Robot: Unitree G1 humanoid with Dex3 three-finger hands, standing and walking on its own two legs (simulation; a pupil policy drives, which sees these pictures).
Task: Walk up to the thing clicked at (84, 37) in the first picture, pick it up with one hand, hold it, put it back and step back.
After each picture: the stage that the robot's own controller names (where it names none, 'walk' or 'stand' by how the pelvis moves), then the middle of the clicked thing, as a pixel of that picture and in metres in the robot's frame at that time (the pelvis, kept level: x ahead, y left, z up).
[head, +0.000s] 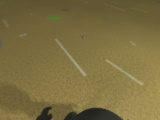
stand; (84, 36) +1.99 +0.17 -0.72
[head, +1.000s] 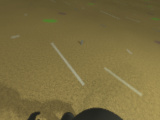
walk; (81, 42) +1.85 +0.15 -0.71
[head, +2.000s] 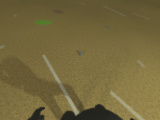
walk; (81, 53) +1.26 +0.13 -0.72
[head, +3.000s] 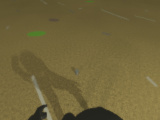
walk; (77, 72) +0.81 +0.17 -0.71
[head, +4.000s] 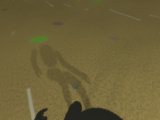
walk; (74, 87) +0.51 +0.26 -0.70
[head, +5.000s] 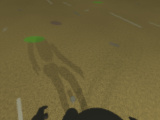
stand; (73, 99) +0.33 +0.17 -0.70
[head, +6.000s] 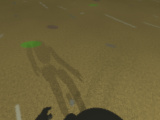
stand; (72, 102) +0.31 +0.19 -0.72
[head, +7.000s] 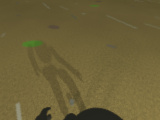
stand; (72, 102) +0.32 +0.19 -0.73
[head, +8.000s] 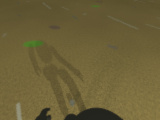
stand; (72, 103) +0.31 +0.19 -0.73
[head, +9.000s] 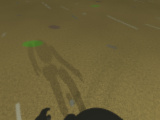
go down; (72, 103) +0.31 +0.19 -0.73
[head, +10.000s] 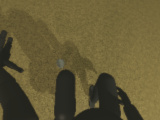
go down; (60, 63) +0.40 +0.21 -0.31
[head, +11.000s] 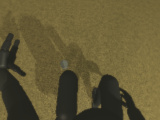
approach; (64, 65) +0.40 +0.21 -0.30
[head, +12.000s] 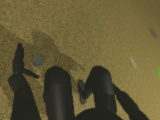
close in; (38, 61) +0.38 +0.25 -0.22
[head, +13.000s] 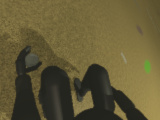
close; (31, 61) +0.38 +0.25 -0.22
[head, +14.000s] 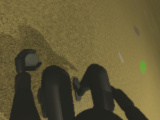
lift; (31, 60) +0.37 +0.25 -0.23
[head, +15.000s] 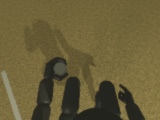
lift; (61, 70) +0.32 +0.20 -0.01
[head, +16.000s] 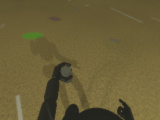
hold; (67, 75) +0.32 +0.17 +0.02
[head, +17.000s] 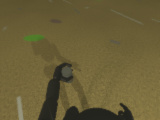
hold; (67, 75) +0.32 +0.17 +0.02
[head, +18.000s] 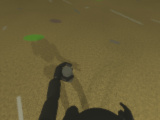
hold; (68, 74) +0.32 +0.16 +0.02
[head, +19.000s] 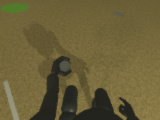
crouch; (65, 68) +0.37 +0.17 -0.05
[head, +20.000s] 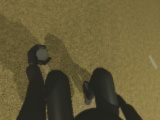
lower; (43, 57) +0.41 +0.24 -0.17
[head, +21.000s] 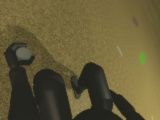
lower; (24, 55) +0.41 +0.26 -0.23
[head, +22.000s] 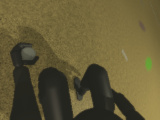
lower; (28, 55) +0.40 +0.27 -0.22
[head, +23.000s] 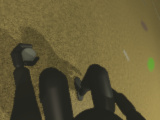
lower; (29, 56) +0.40 +0.27 -0.22
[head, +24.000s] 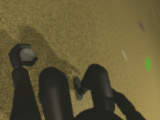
rest; (27, 56) +0.40 +0.27 -0.22
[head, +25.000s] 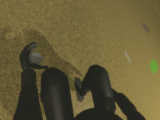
withdraw; (35, 59) +0.39 +0.25 -0.23
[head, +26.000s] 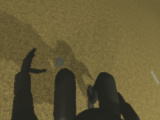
stand; (59, 62) +0.41 +0.21 -0.27
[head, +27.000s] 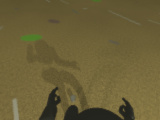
stand; (73, 98) +0.34 +0.15 -0.64
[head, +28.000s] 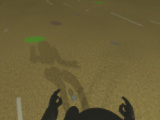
stand; (74, 98) +0.36 +0.16 -0.66
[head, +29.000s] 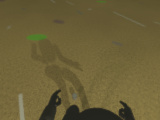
stand; (74, 96) +0.36 +0.16 -0.67
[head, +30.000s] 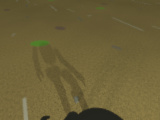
walk; (76, 99) +0.38 +0.15 -0.72
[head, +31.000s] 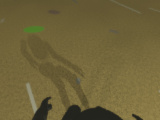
walk; (78, 81) +0.52 +0.13 -0.70
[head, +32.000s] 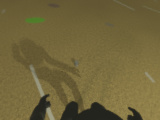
walk; (76, 63) +0.83 +0.18 -0.70
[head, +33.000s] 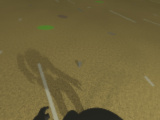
stand; (79, 64) +0.99 +0.17 -0.71
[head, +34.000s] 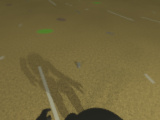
stand; (78, 65) +1.00 +0.20 -0.73
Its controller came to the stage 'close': yes
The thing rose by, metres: 0.72
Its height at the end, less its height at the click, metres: +0.00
